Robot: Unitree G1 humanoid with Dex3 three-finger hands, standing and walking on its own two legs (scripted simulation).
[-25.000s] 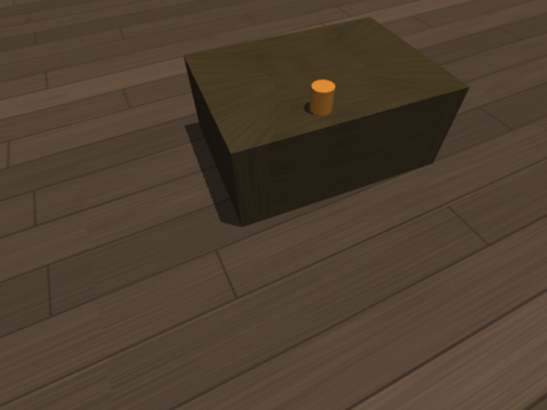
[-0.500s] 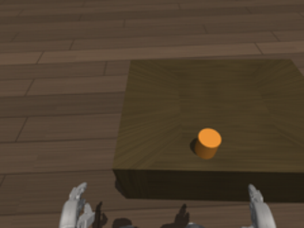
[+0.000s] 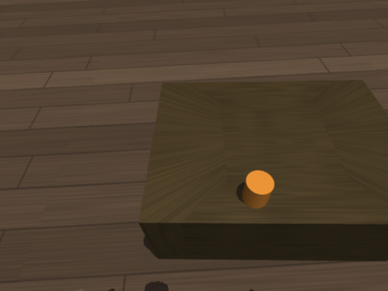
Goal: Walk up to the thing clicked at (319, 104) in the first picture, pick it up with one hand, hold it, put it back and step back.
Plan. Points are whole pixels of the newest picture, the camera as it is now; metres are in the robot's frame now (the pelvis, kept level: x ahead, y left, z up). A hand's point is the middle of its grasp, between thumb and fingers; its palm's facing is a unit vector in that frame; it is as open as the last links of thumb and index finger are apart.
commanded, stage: stand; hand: right
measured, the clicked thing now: (257, 189) +0.46 -0.17 -0.25
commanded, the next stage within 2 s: none
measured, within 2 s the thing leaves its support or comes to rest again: neither
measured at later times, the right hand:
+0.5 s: hand out of the picture +0.04 -0.24 -0.13, palm faces -0.03 +0.94 -0.35, open 7.4 cm
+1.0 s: hand out of the picture +0.04 -0.23 -0.13, palm faces -0.03 +0.94 -0.34, open 7.4 cm
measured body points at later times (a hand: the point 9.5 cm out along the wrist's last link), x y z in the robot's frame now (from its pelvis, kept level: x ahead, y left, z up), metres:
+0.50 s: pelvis -0.01 +0.01 +0.03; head -0.02 +0.01 +0.48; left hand +0.06 +0.30 -0.11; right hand +0.04 -0.29 -0.10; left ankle -0.01 +0.15 -0.71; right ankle +0.01 -0.11 -0.71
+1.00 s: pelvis -0.02 +0.02 +0.03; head -0.01 +0.02 +0.48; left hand +0.03 +0.31 -0.11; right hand +0.04 -0.28 -0.11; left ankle -0.01 +0.15 -0.71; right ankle +0.01 -0.11 -0.71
